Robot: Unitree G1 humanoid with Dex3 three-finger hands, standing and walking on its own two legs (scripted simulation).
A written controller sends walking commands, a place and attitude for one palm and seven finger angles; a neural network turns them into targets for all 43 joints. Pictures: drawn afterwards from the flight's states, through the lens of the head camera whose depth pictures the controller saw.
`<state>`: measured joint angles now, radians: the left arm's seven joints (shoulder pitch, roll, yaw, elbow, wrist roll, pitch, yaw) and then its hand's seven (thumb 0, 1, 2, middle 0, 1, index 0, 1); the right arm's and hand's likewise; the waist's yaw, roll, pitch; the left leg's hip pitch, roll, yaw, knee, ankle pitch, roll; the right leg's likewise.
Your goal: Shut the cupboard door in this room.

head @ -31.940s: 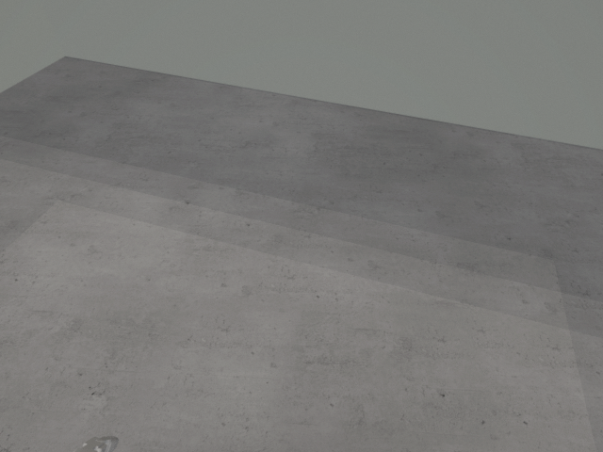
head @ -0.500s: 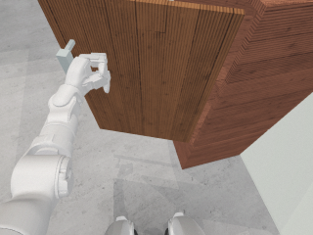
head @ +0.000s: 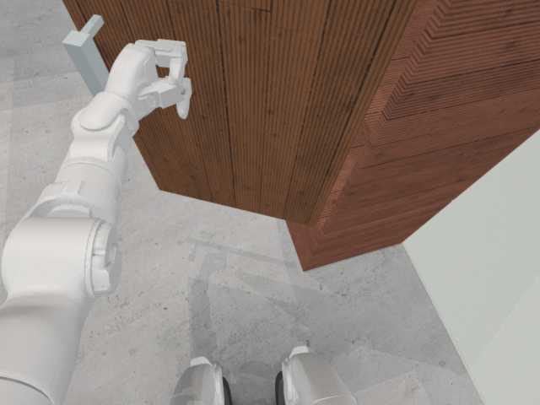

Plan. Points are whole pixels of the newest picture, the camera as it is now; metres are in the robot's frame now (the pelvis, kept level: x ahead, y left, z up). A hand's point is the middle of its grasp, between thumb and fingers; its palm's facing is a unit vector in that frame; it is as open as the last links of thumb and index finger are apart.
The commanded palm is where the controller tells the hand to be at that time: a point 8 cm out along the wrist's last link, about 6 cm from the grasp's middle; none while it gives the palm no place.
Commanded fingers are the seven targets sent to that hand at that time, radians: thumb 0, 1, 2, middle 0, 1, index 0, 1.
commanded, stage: push the door shut along its arc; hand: left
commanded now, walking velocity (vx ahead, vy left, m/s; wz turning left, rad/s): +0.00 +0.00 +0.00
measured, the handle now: (104, 67) +0.59 +0.17 +0.11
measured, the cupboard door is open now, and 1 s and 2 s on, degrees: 60 49 49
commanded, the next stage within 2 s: pull the fist back off the door in 0.20 s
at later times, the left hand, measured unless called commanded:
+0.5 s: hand (192, 68) +0.57 +0.05 +0.11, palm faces +0.02 -1.00 +0.02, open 3.1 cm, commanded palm +0.54 +0.08 +0.11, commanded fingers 0.00 0.90 0.90 -1.30 -1.50 -1.30 -1.50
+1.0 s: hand (194, 116) +0.49 +0.05 +0.11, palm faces -0.02 -1.00 -0.02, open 3.1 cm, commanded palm +0.46 +0.09 +0.11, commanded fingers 0.00 0.90 0.90 -1.30 -1.50 -1.30 -1.50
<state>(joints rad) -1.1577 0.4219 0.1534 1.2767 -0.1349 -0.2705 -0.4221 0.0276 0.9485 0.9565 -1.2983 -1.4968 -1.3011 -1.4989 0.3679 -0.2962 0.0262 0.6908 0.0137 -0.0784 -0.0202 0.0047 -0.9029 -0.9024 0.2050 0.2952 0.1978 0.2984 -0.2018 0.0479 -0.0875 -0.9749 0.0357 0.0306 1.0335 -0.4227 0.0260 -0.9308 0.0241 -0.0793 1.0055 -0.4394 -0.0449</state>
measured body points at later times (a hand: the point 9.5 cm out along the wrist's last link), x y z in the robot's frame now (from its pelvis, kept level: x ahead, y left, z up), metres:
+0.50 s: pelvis +0.01 +0.00 -0.01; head +0.15 +0.00 +0.42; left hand +0.57 +0.10 +0.11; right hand -0.02 -0.25 -0.12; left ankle +0.03 +0.11 -0.67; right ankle +0.02 -0.10 -0.67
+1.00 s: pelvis +0.03 -0.01 +0.03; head +0.11 -0.02 +0.47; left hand +0.48 +0.10 +0.11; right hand +0.05 -0.28 -0.10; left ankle +0.03 +0.11 -0.67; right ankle +0.02 -0.10 -0.67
